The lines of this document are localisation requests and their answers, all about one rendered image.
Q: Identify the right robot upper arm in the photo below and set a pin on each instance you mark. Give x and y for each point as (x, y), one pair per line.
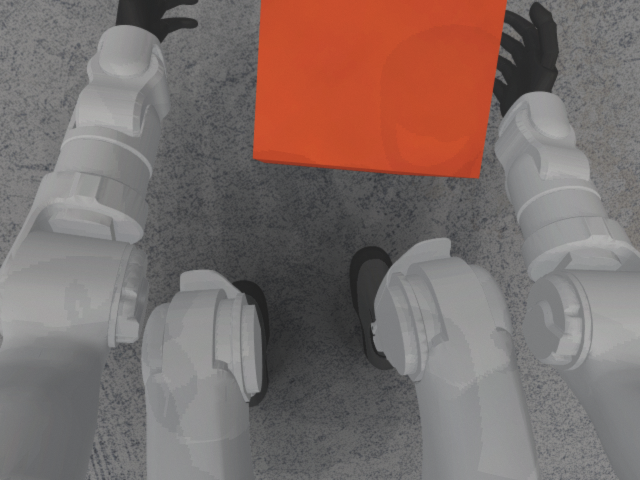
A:
(586, 323)

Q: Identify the robot right hand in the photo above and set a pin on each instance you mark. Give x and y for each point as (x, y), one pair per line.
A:
(535, 68)

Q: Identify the robot left hand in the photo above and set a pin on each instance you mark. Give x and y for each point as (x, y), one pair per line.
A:
(147, 15)

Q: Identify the left robot upper arm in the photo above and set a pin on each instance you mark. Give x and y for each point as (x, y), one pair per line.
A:
(68, 299)

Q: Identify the right robot forearm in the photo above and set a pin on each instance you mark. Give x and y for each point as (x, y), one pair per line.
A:
(547, 180)

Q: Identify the robot right foot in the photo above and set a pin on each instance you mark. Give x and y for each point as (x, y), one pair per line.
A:
(368, 267)

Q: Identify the carton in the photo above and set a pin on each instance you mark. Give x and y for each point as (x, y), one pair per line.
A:
(386, 86)

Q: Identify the robot left thigh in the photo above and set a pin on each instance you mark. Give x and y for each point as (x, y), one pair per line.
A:
(197, 418)

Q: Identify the left robot forearm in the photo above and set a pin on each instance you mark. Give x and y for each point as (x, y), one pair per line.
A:
(107, 156)

